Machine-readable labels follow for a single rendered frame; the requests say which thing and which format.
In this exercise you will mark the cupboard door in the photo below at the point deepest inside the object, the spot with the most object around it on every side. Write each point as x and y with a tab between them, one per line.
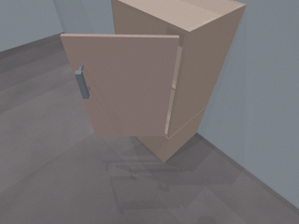
130	79

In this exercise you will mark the handle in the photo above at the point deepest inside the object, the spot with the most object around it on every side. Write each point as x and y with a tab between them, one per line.
84	89

